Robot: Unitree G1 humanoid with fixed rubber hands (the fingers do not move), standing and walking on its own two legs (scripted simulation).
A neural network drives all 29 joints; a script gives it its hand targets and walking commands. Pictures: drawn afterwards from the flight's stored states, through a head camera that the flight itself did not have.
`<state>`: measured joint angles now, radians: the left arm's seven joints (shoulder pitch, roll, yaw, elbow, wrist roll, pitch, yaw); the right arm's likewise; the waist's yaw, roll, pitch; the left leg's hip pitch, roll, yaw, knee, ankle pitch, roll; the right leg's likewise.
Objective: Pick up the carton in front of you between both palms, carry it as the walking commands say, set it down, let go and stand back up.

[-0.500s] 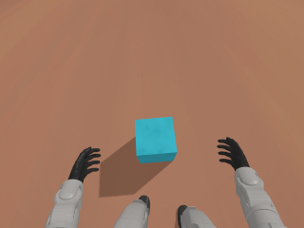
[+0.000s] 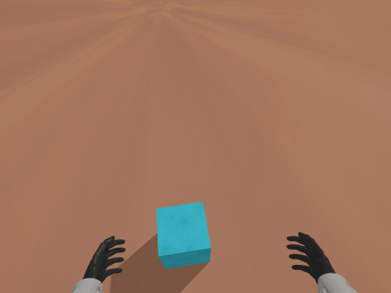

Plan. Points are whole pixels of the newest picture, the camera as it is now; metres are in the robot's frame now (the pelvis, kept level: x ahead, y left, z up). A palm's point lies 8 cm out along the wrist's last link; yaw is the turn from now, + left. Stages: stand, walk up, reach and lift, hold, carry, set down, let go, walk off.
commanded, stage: let go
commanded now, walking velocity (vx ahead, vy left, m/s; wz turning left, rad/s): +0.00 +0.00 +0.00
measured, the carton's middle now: (183, 236) +0.42 +0.08 -0.65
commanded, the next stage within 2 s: stand in 0.20 s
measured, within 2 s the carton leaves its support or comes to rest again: neither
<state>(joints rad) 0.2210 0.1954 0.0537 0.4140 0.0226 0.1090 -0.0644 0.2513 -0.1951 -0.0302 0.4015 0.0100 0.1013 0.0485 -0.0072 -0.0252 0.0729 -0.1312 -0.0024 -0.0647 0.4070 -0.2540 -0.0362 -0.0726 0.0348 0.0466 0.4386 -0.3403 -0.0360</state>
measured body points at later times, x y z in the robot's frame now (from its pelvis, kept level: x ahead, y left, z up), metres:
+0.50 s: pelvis -0.02 +0.05 +0.00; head -0.01 +0.07 +0.44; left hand +0.13 +0.33 -0.10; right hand +0.12 -0.25 -0.08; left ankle -0.02 +0.15 -0.74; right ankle -0.07 -0.09 -0.74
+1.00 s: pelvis -0.02 +0.04 +0.00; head -0.02 +0.05 +0.45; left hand +0.10 +0.33 -0.11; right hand +0.11 -0.25 -0.10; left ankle -0.02 +0.15 -0.74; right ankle -0.07 -0.10 -0.74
